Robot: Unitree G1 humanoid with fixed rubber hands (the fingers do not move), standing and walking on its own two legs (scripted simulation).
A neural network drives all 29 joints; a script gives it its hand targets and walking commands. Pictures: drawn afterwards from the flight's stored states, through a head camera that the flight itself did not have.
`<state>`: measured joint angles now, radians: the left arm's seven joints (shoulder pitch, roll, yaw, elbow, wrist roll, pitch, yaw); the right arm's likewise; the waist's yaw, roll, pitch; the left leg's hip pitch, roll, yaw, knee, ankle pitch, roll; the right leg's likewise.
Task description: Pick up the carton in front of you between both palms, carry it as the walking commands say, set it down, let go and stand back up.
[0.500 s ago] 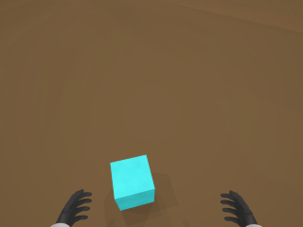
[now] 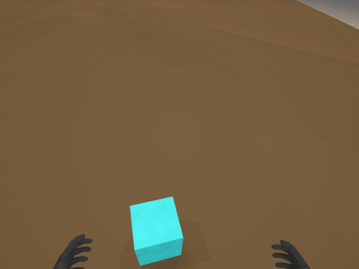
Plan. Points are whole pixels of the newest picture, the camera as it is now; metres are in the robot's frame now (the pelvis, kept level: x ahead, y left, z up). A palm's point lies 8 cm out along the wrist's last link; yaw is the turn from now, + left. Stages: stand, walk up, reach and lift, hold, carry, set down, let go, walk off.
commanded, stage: stand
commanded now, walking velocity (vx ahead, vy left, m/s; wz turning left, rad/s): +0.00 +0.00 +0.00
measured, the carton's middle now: (156, 231) +0.45 +0.12 -0.65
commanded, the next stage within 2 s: none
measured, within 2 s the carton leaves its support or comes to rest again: neither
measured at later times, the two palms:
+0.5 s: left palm (53, 262) +0.18 +0.30 -0.10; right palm out of the picture +0.12 -0.27 -0.08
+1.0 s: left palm out of the picture +0.12 +0.32 -0.10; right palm out of the picture +0.08 -0.27 -0.08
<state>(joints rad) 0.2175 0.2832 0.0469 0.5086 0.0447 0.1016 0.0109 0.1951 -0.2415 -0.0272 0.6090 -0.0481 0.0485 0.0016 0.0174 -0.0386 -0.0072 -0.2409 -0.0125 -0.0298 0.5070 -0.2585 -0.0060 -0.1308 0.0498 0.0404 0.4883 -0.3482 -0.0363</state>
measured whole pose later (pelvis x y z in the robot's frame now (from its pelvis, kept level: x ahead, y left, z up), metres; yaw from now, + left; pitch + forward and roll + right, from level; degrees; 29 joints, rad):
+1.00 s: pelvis +0.00 +0.03 +0.01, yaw -2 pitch -2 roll +0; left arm 0.18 0.38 0.00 0.89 0.03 -0.01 0.02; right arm 0.16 -0.35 -0.03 0.96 -0.02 -0.01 -0.02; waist -0.01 -0.04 0.00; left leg -0.16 -0.04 0.02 0.40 -0.21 0.04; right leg -0.05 0.01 0.08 0.37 -0.28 0.01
